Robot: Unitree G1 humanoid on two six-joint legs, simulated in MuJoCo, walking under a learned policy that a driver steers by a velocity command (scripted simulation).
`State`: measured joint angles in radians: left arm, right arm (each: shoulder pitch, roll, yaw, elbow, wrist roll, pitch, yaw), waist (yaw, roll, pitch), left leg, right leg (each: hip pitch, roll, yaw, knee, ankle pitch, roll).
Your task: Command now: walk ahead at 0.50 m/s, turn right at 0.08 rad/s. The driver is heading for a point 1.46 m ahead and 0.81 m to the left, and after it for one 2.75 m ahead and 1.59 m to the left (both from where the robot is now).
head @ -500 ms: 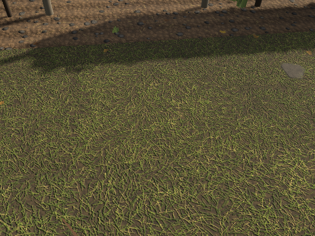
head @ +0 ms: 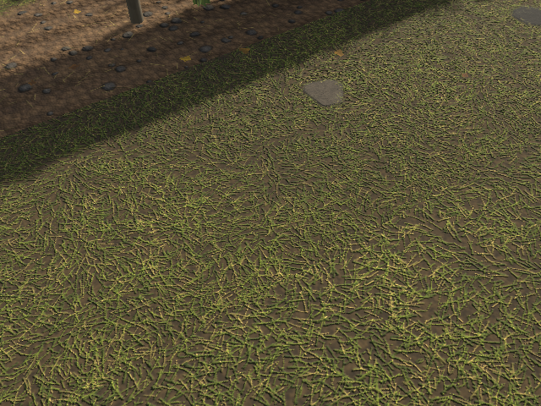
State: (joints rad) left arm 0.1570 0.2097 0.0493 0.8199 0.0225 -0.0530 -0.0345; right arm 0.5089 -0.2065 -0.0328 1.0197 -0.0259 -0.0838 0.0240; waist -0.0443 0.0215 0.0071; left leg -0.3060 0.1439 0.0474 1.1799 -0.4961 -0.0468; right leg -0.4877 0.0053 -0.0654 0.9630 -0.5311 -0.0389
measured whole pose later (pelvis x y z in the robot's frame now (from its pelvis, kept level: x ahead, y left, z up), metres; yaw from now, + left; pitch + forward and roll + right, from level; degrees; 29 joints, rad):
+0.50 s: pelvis +0.32 +0.06 -0.14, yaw +13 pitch -1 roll +1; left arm 0.44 0.17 -0.03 1.00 0.08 -0.09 -0.08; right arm 0.23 -0.23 -0.05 0.93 -0.08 -0.09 0.05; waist 0.02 -0.01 0.07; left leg -0.25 -0.11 0.03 0.49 -0.22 0.13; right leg -0.40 -0.03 0.06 1.67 -0.56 0.04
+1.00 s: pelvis +0.60 +0.08 -0.12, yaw +32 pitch -1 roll -2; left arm 0.31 0.21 0.01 0.94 0.07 -0.13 0.04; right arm 0.18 -0.25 -0.04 0.84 -0.07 -0.10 0.07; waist 0.07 0.05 0.06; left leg -0.60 0.07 -0.01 0.98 -0.24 0.03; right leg -0.12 0.00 -0.17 0.27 -0.12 -0.04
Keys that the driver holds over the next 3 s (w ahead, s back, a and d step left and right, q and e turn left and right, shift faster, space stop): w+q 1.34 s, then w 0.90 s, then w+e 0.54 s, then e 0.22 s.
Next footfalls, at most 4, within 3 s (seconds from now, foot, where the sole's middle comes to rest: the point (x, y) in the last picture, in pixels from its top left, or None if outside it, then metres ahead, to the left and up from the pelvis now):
0.38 left None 0.37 0.13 -0.91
0.76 right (274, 355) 0.70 0.01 -0.91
1.24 left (176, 378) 0.65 0.28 -0.91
1.64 right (174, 296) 1.03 0.35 -1.10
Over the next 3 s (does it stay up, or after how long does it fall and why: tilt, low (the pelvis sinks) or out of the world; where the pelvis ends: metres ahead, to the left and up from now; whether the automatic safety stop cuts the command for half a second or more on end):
stays up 1.29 0.84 -0.32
